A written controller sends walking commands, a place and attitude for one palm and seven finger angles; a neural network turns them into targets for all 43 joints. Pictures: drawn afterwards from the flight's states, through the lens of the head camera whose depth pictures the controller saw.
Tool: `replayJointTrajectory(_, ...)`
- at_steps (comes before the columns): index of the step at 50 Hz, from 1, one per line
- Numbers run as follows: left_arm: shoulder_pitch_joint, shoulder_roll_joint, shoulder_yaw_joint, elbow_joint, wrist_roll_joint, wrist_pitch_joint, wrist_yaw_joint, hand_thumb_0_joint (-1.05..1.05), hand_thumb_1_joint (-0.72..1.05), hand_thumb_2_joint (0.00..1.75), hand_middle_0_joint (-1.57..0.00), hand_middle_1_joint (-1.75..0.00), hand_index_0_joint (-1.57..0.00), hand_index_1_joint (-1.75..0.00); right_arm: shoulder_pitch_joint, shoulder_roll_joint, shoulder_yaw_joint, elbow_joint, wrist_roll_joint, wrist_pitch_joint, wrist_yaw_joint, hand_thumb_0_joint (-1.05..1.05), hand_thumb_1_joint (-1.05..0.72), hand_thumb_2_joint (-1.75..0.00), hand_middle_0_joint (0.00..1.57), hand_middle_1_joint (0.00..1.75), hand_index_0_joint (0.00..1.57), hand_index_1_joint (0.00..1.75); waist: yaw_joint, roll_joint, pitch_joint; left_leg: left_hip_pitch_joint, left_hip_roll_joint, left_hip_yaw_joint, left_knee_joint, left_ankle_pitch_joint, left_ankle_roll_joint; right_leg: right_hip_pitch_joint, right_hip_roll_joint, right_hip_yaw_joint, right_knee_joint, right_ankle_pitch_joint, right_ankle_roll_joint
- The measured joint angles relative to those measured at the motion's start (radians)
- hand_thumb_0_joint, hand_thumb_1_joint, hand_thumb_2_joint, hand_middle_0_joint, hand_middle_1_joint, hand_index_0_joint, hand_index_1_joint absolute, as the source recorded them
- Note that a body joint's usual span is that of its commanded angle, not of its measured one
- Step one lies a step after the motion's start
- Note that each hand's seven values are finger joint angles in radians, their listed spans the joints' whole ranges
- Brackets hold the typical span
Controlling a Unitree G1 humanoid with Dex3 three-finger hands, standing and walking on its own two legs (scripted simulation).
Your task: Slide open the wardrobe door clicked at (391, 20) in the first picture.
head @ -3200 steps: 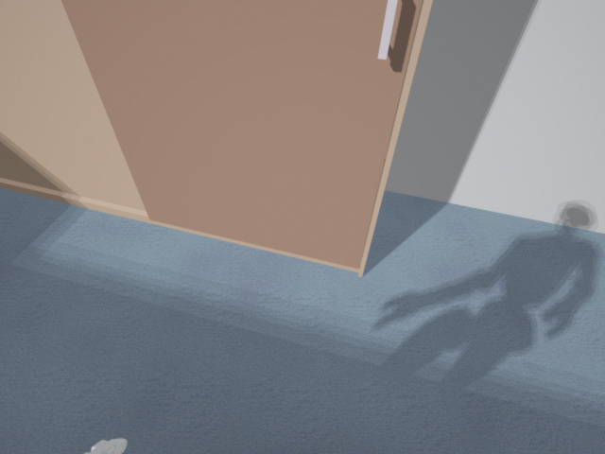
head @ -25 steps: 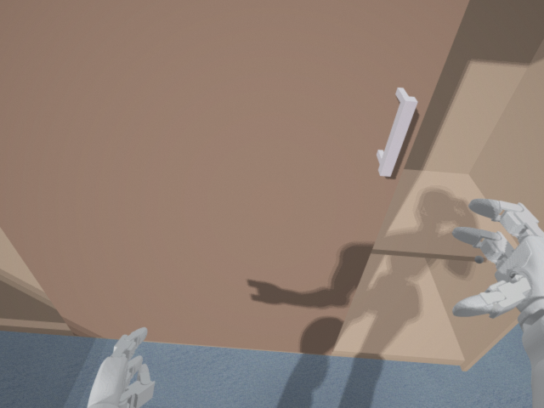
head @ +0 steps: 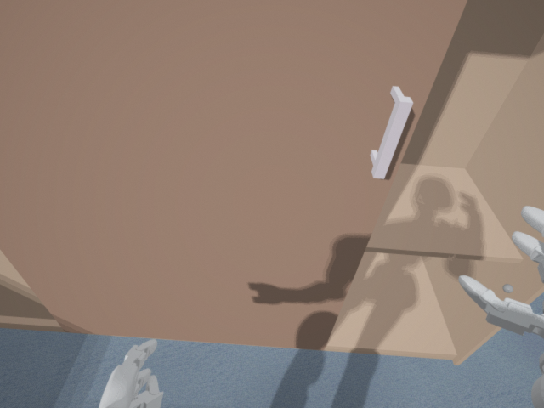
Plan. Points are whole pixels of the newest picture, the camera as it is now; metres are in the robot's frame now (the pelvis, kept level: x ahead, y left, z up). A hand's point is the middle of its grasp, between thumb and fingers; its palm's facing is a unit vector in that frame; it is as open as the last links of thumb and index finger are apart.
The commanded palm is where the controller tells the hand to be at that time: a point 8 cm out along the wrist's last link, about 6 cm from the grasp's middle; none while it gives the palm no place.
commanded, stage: draw the hand back to the body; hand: right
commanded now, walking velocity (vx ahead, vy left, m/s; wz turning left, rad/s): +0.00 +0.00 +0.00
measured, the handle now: (387, 133) +0.49 -0.19 +0.20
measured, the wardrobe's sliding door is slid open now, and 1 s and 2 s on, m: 0.50 0.50 0.50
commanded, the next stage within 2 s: step back with the hand held close in 0.62 s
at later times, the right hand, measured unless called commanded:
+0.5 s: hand (524, 312) +0.19 -0.28 +0.16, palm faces +0.48 +0.81 -0.34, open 7.5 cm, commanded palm +0.14 -0.31 +0.17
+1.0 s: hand (531, 325) +0.18 -0.27 +0.16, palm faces +0.41 +0.81 -0.43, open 7.4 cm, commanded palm +0.12 -0.32 +0.17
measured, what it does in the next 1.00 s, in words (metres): stands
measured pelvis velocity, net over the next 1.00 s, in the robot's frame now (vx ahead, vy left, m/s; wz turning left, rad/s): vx -0.02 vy -0.02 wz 0.00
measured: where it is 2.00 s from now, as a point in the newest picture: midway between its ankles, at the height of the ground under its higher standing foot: outside the picture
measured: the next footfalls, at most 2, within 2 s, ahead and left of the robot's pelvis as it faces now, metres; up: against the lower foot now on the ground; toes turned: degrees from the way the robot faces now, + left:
left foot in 1.84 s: -0.22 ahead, +0.10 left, +0.00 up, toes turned -3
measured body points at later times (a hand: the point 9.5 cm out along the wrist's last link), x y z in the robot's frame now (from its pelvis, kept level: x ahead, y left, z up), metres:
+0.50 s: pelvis +0.01 -0.01 +0.00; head -0.03 +0.01 +0.45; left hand +0.20 +0.21 -0.08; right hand +0.16 -0.32 +0.18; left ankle -0.02 +0.11 -0.74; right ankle +0.01 -0.10 -0.74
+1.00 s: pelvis -0.02 -0.02 +0.00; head -0.02 +0.00 +0.45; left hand +0.16 +0.23 -0.08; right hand +0.15 -0.31 +0.18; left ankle -0.02 +0.11 -0.74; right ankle +0.01 -0.10 -0.74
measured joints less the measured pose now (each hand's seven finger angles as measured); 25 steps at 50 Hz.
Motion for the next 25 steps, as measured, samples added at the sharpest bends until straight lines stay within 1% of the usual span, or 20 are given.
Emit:
replayJointTrajectory(7, -0.012, -0.002, 0.011, -0.033, 0.002, 0.022, -0.015, 0.01, 0.90, 0.90, -0.20, -0.30, -0.20, -0.30, 0.087, 0.002, 0.004, -0.045, -0.002, 0.007, 0.016, 0.01, -0.41, -0.66, 0.22, 0.58, 0.22, 0.58, 0.009, 0.001, -0.007, 0.008, 0.005, -0.014, -0.009, -0.005, -0.008, 0.013, 0.005, -0.014, -0.010, -0.009, -0.006)
replayJointTrajectory(10, -0.010, -0.003, 0.014, -0.044, 0.004, 0.028, -0.018, 0.01, 0.90, 0.90, -0.20, -0.30, -0.20, -0.30, 0.129, 0.000, 0.005, -0.074, -0.004, 0.017, 0.019, 0.01, -0.51, -0.72, 0.22, 0.52, 0.22, 0.52, 0.007, 0.005, -0.013, 0.011, 0.006, -0.014, -0.012, -0.007, -0.010, 0.014, 0.006, -0.014, -0.009, -0.014, -0.007)
replayJointTrajectory(14, -0.007, -0.003, 0.017, -0.051, 0.006, 0.032, -0.018, 0.01, 0.90, 0.90, -0.20, -0.30, -0.20, -0.30, 0.170, -0.010, -0.010, -0.112, -0.006, 0.025, 0.015, 0.01, -0.66, -0.79, 0.22, 0.44, 0.22, 0.44, 0.000, 0.008, -0.019, 0.016, 0.005, -0.010, -0.018, -0.008, -0.011, 0.013, 0.005, -0.010, -0.004, -0.019, -0.007)
replayJointTrajectory(20, -0.013, 0.000, 0.016, -0.049, 0.006, 0.037, -0.016, 0.01, 0.90, 0.90, -0.20, -0.30, -0.20, -0.30, 0.153, -0.002, -0.020, -0.116, -0.010, 0.032, 0.000, 0.02, -0.81, -0.86, 0.21, 0.35, 0.21, 0.35, -0.013, 0.000, -0.016, 0.018, 0.008, -0.001, -0.019, -0.005, -0.013, 0.009, 0.010, -0.001, -0.001, -0.015, -0.009)
replayJointTrajectory(25, -0.019, -0.009, 0.010, -0.048, 0.006, 0.044, -0.013, 0.01, 0.90, 0.90, -0.20, -0.30, -0.20, -0.30, 0.136, 0.008, -0.014, -0.099, -0.007, 0.036, -0.003, 0.02, -0.86, -0.89, 0.21, 0.32, 0.21, 0.32, -0.012, 0.001, -0.009, 0.015, 0.009, 0.001, -0.018, 0.001, -0.011, 0.008, 0.010, 0.001, -0.008, -0.004, -0.009)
